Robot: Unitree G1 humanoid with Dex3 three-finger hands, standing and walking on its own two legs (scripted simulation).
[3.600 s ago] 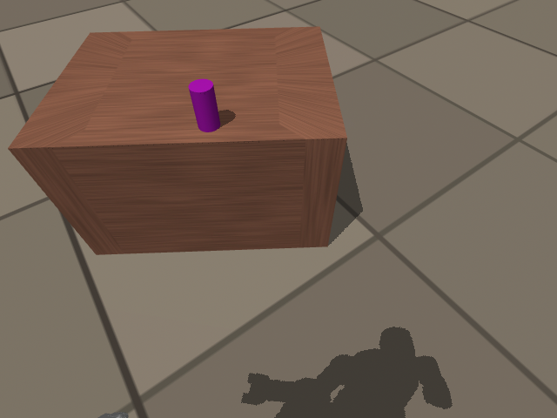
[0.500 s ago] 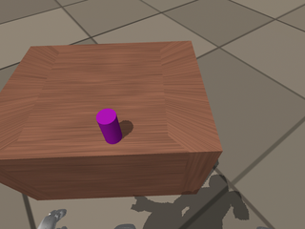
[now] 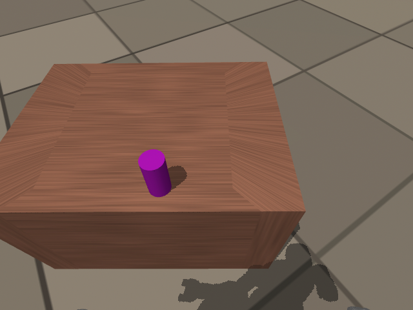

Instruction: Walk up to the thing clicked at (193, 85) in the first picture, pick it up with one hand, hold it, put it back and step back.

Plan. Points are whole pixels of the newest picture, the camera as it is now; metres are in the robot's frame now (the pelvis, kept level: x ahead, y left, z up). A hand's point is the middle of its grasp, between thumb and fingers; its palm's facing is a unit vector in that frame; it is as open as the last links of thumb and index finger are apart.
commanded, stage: walk up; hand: left
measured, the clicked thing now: (156, 174) +0.45 +0.18 -0.11
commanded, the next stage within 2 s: stand in 0.26 s
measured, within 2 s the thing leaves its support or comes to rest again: neither
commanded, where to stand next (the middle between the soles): +0.06 +0.01 m, yaw +0 degrees
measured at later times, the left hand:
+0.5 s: hand out of the picture +0.08 +0.25 -0.16, palm faces -0.03 -0.94 -0.33, open 7.4 cm
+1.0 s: hand out of the picture +0.10 +0.25 -0.16, palm faces -0.04 -0.94 -0.34, open 7.4 cm
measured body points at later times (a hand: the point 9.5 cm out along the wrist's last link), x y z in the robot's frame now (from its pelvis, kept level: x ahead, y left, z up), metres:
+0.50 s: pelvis +0.01 +0.00 +0.00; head +0.02 +0.01 +0.45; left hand +0.08 +0.30 -0.13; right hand +0.09 -0.30 -0.13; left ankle +0.05 +0.13 -0.74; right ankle -0.01 -0.14 -0.74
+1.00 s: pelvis +0.02 -0.01 +0.00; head +0.04 -0.01 +0.45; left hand +0.10 +0.29 -0.13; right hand +0.09 -0.31 -0.13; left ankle +0.05 +0.13 -0.74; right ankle -0.01 -0.14 -0.74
